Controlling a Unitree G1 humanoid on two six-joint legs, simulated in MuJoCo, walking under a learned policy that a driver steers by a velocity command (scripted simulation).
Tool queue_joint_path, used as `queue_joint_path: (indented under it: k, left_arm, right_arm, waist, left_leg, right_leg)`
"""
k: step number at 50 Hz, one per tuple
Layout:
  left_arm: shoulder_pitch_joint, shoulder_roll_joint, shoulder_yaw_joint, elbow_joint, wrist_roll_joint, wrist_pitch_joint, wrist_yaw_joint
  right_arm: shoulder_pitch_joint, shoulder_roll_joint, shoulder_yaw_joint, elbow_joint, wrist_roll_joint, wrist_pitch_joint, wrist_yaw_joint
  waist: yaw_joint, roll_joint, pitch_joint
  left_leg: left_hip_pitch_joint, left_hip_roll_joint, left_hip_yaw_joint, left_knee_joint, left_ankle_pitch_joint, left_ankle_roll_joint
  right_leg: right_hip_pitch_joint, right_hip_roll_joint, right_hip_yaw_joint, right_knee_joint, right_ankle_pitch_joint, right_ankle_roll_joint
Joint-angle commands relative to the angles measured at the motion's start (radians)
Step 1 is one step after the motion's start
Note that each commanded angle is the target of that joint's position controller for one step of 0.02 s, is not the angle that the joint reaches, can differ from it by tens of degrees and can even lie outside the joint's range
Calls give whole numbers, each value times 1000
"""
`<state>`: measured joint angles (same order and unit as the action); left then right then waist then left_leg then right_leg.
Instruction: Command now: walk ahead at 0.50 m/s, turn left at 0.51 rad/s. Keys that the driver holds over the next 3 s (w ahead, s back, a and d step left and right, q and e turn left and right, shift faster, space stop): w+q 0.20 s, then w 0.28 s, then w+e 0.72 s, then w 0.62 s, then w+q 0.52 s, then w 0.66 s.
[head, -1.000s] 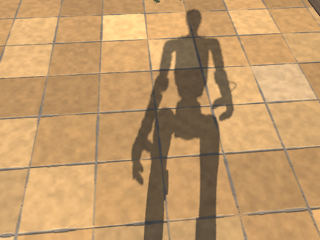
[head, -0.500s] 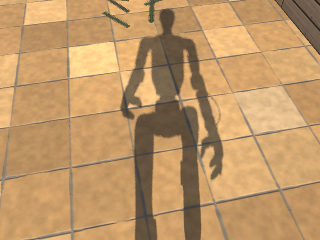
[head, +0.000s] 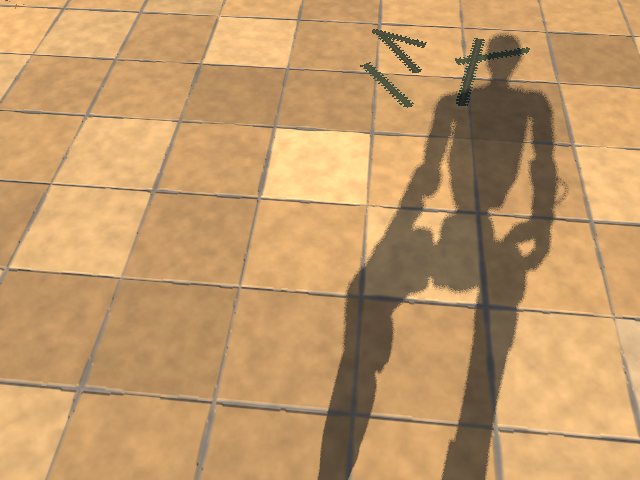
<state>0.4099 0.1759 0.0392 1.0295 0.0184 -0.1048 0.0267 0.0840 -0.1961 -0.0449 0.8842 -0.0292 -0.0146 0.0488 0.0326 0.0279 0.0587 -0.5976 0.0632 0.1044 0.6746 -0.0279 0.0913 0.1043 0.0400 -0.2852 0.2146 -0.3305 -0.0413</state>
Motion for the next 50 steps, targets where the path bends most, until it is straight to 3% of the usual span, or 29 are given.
queue_joint_path:
  k: [1,3,4,5,6,7,8,9,10,12,14,17,21,26,29,31,32,33,34,35,36,37,38,39,42,45,50]
  left_arm:
    - [43,168,32,-24,4,6,16]
    - [18,199,42,-35,9,23,18]
    - [6,211,46,-47,7,32,13]
    - [-22,208,46,-75,0,33,5]
    - [19,79,23,-140,-7,27,-18]
    - [-105,158,36,-189,-6,14,-26]
    - [-180,153,31,-217,-12,-2,-31]
    - [-169,157,30,-212,-14,-13,-29]
    - [-154,157,32,-199,-4,-5,-26]
    - [-99,134,28,-185,26,37,-32]
    - [-110,117,24,-194,30,63,-42]
    - [-222,120,21,-233,25,73,-50]
    - [-356,125,16,-277,14,73,-55]
    - [-477,123,2,-322,6,62,-61]
    - [-414,139,6,-313,0,53,-58]
    - [-214,178,25,-249,-1,48,-43]
    - [-55,191,36,-197,7,41,-35]
    - [95,271,60,-165,28,40,-25]
    - [87,342,80,-155,27,47,-34]
    - [-15,289,71,-165,-15,53,-49]
    - [-99,241,60,-187,-18,56,-52]
    - [-131,198,49,-190,-11,56,-53]
    - [-133,184,44,-183,-11,52,-47]
    - [-131,171,38,-172,-14,48,-42]
    - [-85,215,49,-160,-21,32,-38]
    - [-37,229,56,-160,-21,37,-35]
    - [53,236,64,-161,-19,46,-33]
  right_arm:
    - [-38,-55,-11,-74,-3,-11,-1]
    - [90,-87,-29,-42,-5,-12,-8]
    - [199,-114,-44,-11,-10,-20,-14]
    - [339,-183,-72,24,-24,-26,-26]
    - [312,-294,-98,9,-23,-23,-36]
    - [350,-306,-100,4,7,-8,-36]
    - [287,-270,-90,9,14,-4,-46]
    - [239,-212,-76,4,20,-8,-48]
    - [191,-179,-66,-4,21,-15,-51]
    - [168,-141,-47,-10,30,-38,-55]
    - [211,-161,-48,7,34,-60,-52]
    - [286,-172,-46,27,31,-66,-48]
    - [357,-171,-38,42,29,-65,-48]
    - [404,-173,-27,62,12,-67,-60]
    - [363,-186,-23,67,0,-74,-69]
    - [336,-207,-27,71,-11,-72,-75]
    - [315,-212,-28,66,-5,-68,-75]
    - [324,-177,-14,32,12,-74,-72]
    - [420,-117,-8,22,25,-78,-55]
    - [348,-169,-15,8,-5,-81,-55]
    - [267,-177,-15,-19,-2,-90,-48]
    - [222,-170,-12,-34,-1,-96,-45]
    - [210,-162,-11,-46,-7,-89,-42]
    - [222,-149,-6,-53,-15,-73,-39]
    - [204,-127,3,-78,-21,-40,-35]
    - [64,-127,7,-134,-18,-32,-33]
    - [-100,-122,17,-197,-6,-35,-27]
  waist:
    - [-30,-121,15]
    - [-89,-141,-62]
    - [-136,-126,-125]
    - [-211,-48,-202]
    - [-119,181,-263]
    - [-165,74,-299]
    - [-136,22,-148]
    - [-94,-44,-79]
    - [-49,-82,-41]
    - [-2,-59,-61]
    - [4,-37,-56]
    - [-35,-1,-23]
    - [-87,27,-11]
    - [-122,38,22]
    - [-68,56,10]
    - [22,62,-90]
    - [99,35,-164]
    - [137,-69,-270]
    - [50,-288,-324]
    - [24,-147,-252]
    - [7,-84,-119]
    - [-9,-21,-62]
    - [-33,-16,-31]
    - [-58,-32,-37]
    - [-67,-61,-49]
    - [-31,-71,-7]
    - [42,-90,-22]
  left_leg:
    - [50,-70,66,-42,-106,54]
    - [190,-135,85,-61,-214,104]
    - [335,-161,68,-125,-218,133]
    - [566,-72,-86,-215,-246,185]
    - [874,237,-591,-251,-187,330]
    - [900,280,-843,-388,-224,382]
    - [798,267,-677,-413,-188,336]
    - [668,226,-580,-432,-79,285]
    - [571,169,-490,-441,37,242]
    - [482,107,-370,-455,177,210]
    - [457,77,-313,-469,275,197]
    - [483,53,-276,-498,312,148]
    - [588,48,-260,-495,348,91]
    - [716,86,-238,-489,398,91]
    - [742,115,-180,-424,651,70]
    - [761,114,-140,-195,882,48]
    - [684,88,-102,8,802,33]
    - [447,26,-54,317,475,7]
    - [87,-187,-54,657,-427,-34]
    - [-15,-121,-188,715,-419,-14]
    - [-50,-68,-186,675,-326,-16]
    - [-30,-34,-176,611,-280,-22]
    - [-1,-14,-174,560,-269,-36]
    - [47,1,-172,514,-264,-54]
    - [63,11,-139,406,-259,-102]
    - [-4,23,-116,247,-150,-142]
    - [-36,-4,-117,41,-4,-155]
  right_leg:
    - [33,-307,32,97,1011,-63]
    - [46,-315,18,321,1178,-69]
    - [-9,-312,15,511,1100,-63]
    - [-199,-283,6,800,837,-32]
    - [-656,-88,45,1161,-152,25]
    - [-824,-13,276,1278,-195,30]
    - [-907,-93,319,1227,-81,19]
    - [-852,-128,315,1123,-6,19]
    - [-784,-150,314,1047,16,29]
    - [-671,-167,310,961,25,55]
    - [-667,-166,283,895,54,72]
    - [-735,-173,257,763,184,77]
    - [-791,-154,243,597,309,64]
    - [-795,-107,206,424,327,18]
    - [-650,-51,186,349,230,-47]
    - [-450,19,177,322,153,-93]
    - [-255,14,195,253,208,-121]
    - [7,-180,452,250,154,-195]
    - [199,-405,970,144,212,-356]
    - [127,-371,1010,77,111,-338]
    - [-17,-347,856,57,106,-314]
    - [-121,-303,769,28,182,-286]
    - [-195,-263,706,15,269,-264]
    - [-247,-225,652,1,322,-244]
    - [-309,-185,584,-25,378,-249]
    - [-327,-155,575,-59,326,-232]
    - [-209,-137,592,-4,395,-187]
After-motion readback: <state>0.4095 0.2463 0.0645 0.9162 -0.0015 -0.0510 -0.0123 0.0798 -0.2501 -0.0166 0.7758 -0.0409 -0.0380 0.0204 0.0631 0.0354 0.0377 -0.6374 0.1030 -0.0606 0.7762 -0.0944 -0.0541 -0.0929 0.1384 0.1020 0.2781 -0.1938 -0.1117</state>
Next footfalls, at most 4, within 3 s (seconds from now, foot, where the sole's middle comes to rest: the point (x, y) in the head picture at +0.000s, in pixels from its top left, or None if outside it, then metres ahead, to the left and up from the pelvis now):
0.10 left None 0.20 0.08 -0.77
0.64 right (353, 434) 0.56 -0.01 -0.77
1.18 left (272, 319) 0.83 0.18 -0.77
1.68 right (382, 259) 1.02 -0.09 -0.77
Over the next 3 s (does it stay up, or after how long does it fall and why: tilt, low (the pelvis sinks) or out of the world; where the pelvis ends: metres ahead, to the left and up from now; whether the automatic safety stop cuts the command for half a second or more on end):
stays up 1.61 -0.05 0.01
